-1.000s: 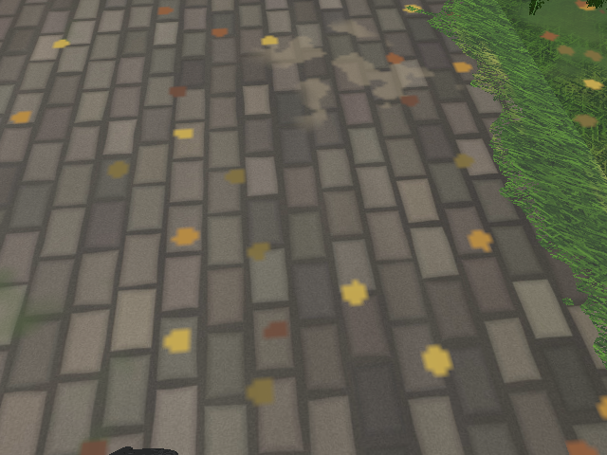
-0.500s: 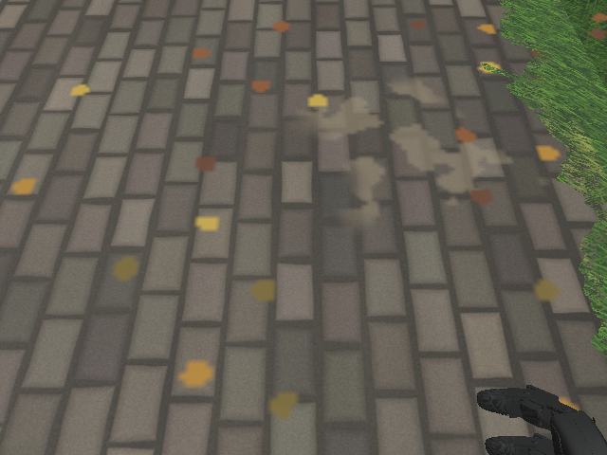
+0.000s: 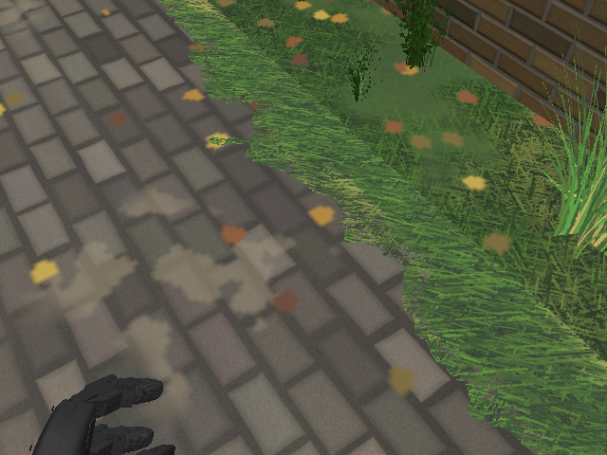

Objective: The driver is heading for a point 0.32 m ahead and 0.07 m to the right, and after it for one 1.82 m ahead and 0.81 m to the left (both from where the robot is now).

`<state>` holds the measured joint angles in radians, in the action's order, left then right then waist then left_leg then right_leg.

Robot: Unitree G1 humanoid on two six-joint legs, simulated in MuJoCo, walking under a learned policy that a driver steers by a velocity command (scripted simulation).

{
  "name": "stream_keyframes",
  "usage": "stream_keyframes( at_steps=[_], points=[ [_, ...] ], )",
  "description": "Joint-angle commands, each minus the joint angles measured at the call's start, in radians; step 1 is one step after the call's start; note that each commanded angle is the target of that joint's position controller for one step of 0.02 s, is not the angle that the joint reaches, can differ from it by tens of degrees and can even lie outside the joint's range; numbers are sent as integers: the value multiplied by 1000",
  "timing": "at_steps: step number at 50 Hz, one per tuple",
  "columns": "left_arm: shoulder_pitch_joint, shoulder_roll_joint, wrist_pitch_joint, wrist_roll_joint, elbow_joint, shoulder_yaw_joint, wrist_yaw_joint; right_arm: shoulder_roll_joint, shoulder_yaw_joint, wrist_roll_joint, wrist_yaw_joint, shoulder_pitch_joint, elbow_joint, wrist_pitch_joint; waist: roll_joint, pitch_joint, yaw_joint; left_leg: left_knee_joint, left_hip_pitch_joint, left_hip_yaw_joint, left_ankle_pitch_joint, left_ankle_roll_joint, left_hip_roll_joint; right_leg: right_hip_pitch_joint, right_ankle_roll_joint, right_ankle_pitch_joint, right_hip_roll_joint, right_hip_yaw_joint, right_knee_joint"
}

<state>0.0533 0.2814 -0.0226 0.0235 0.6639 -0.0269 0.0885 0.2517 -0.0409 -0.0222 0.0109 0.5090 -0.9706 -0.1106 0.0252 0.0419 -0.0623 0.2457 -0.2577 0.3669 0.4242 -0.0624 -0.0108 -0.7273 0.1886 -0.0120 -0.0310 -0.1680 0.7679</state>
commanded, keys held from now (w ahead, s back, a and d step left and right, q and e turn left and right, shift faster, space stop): w+e+shift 0.08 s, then q+shift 0.92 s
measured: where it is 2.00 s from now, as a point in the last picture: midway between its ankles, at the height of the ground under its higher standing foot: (324, 429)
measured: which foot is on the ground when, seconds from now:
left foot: down 0.00-0.06, up 0.08-0.46, down 0.48-0.92, up 0.94-1.00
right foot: up 0.00-0.04, down 0.06-0.48, up 0.50-0.92, down 0.94-1.00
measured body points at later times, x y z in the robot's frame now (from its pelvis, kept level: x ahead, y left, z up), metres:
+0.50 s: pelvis +0.39 +0.00 +0.00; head +0.42 -0.01 +0.44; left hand +0.50 +0.27 -0.12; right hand +0.53 -0.26 -0.11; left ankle +0.55 +0.05 -0.71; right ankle +0.22 -0.04 -0.66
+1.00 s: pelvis +0.52 -0.06 +0.02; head +0.56 -0.05 +0.47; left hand +0.56 +0.27 -0.06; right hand +0.80 -0.25 -0.06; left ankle +0.52 +0.04 -0.68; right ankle +0.62 -0.15 -0.71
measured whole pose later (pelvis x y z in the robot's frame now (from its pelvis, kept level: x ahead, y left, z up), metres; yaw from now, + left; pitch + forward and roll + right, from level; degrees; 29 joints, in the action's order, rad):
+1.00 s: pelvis +0.52 -0.06 +0.02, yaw +26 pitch +2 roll -1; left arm -0.13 0.29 -0.03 0.02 0.70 -0.08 -0.03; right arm 0.34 -0.10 0.03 0.02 0.17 -0.55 0.06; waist -0.05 0.03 -0.02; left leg 0.83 0.48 -0.27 0.43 0.00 0.22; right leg -0.35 -0.01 0.15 0.06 0.11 0.47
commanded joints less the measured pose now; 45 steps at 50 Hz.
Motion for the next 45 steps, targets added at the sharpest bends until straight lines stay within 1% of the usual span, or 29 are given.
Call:
stream_keyframes(
  at_steps=[1,2,3,4,5,6,7,8,10,11,12,16,17,19,21,22,23,24,25,26,27,28,29,31,33,35,38,42,45],
  points=[
    [-322,110,-9,-4,42,-38,-20,258,-53,-8,25,-134,115,25,-145,-79,263,380,202,-59,-1526,81,-272,459,56,104,119,-38,-23],
    [-534,160,-14,-6,110,-69,-39,261,-58,-14,20,-172,139,43,-125,-183,343,670,298,-90,-1405,103,-274,703,82,164,146,14,-70],
    [-563,205,-3,-29,133,-106,-64,242,-62,-7,7,-199,158,46,16,-190,340,1056,527,-95,-746,80,-125,894,108,252,117,146,-161],
    [-416,323,11,8,96,-120,-69,88,-24,-17,-12,-109,246,32,242,-172,121,1425,987,-178,94,20,21,1085,247,126,-125,628,-194],
    [-468,321,19,19,58,-125,-75,124,-16,7,-5,-187,310,3,90,-329,189,1481,1105,-390,46,28,20,1164,328,231,-240,908,-404],
    [-444,251,9,16,76,-110,-89,131,-8,14,-2,-214,299,-13,-42,-184,156,1385,1133,-406,-33,38,-42,1014,267,139,-272,862,-496],
    [-402,185,-6,7,95,-88,-97,122,-3,12,2,-194,277,-10,-129,-69,84,1265,1053,-395,-83,43,-90,821,210,-56,-251,728,-487],
    [-343,141,-25,6,88,-68,-95,100,3,0,7,-156,240,8,-174,-36,32,1209,932,-390,-81,45,-112,661,167,-305,-223,591,-475],
    [-332,84,-63,-15,105,-41,-86,81,6,-15,-2,-93,205,59,-143,-21,-14,1059,739,-404,-48,34,-137,450,122,-557,-187,426,-488],
    [-243,48,-90,-32,80,-40,-68,149,-35,81,12,-129,194,35,-115,-47,1,1051,793,-460,-57,34,-156,478,104,-495,-180,422,-473],
    [-238,72,-101,-40,91,-43,-69,134,-30,83,15,-173,207,25,-105,-56,2,960,809,-449,-109,46,-154,478,61,-511,-146,354,-481],
    [-307,86,-88,-19,132,-39,-125,27,2,39,-16,-377,260,-7,-23,-39,94,482,770,-307,-588,70,-33,484,-88,-526,11,93,-477],
    [-341,95,-81,-19,137,-38,-138,28,0,39,-32,-417,275,-12,-10,-56,123,399,769,-280,-701,70,-3,538,-109,-514,7,78,-459],
    [-347,111,-62,-18,136,-38,-158,54,-10,48,-63,-416,293,-11,47,-88,121,324,734,-250,-746,70,42,608,-140,-539,-12,59,-387],
    [-297,124,-41,-15,109,-43,-172,105,-36,40,-82,-306,285,-4,95,-141,62,335,631,-218,-637,89,101,626,-169,-678,-44,52,-232],
    [-247,134,-31,-16,83,-49,-179,142,-55,33,-83,-193,263,4,118,-179,0,352,526,-225,-557,111,118,594,-183,-749,-63,60,-108],
    [-155,136,-26,-14,49,-49,-177,193,-79,30,-74,-7,221,10,87,-218,-117,293,355,-293,-583,160,87,494,-208,-668,-49,61,144],
    [-121,77,-28,6,30,-34,-154,221,-82,31,-54,81,193,15,-146,-203,-150,224,229,-438,-894,211,-24,327,-236,130,100,39,548],
    [-319,-58,-33,21,5,-3,-118,245,-60,-35,-43,-34,248,9,-351,-274,44,306,55,-917,-1281,391,-229,20,-277,725,226,210,895],
    [-445,44,-45,-14,6,-8,-90,281,-79,-50,-34,-163,334,21,-259,-490,54,146,-4,-1161,-906,503,-342,1,-248,621,181,387,963],
    [-354,137,-41,-29,-9,-28,-83,235,-75,-20,-26,-276,398,42,-83,-370,57,95,155,-1108,-511,474,-297,-32,-212,525,137,374,888],
    [-270,139,-29,-16,-24,-35,-90,189,-60,18,-19,-328,413,61,74,-226,77,37,343,-1028,-254,414,-225,-36,-208,454,99,347,784],
    [-238,122,-12,-2,-38,-34,-100,172,-50,35,-14,-346,422,70,110,-166,96,0,482,-988,-136,376,-176,6,-207,424,80,337,682],
    [-235,94,8,2,-52,-34,-109,177,-55,30,-8,-368,438,84,27,-87,117,-14,658,-879,-147,325,-69,96,-217,391,66,319,467],
    [-217,52,5,5,-54,-27,-124,188,-65,28,7,-331,433,98,-23,-125,97,38,661,-802,-354,303,-21,150,-244,359,87,290,288],
    [-194,41,6,-7,-57,-26,-135,210,-76,36,25,-303,428,117,-80,-199,81,72,584,-816,-381,281,-23,167,-267,316,102,310,190],
    [-144,62,7,-24,-56,-36,-141,212,-85,48,39,-316,449,146,-147,-201,51,76,534,-862,-183,232,-10,164,-270,254,111,334,68],
    [-89,73,-19,-32,-57,-48,-127,206,-94,41,38,-312,465,166,-207,-167,16,96,489,-939,-136,217,-3,223,-251,262,126,349,-95],
    [-143,106,-39,-37,-31,-68,-111,202,-97,47,32,-340,487,169,-227,-165,43,147,485,-999,-184,195,12,372,-220,226,113,349,-303]
  ],
)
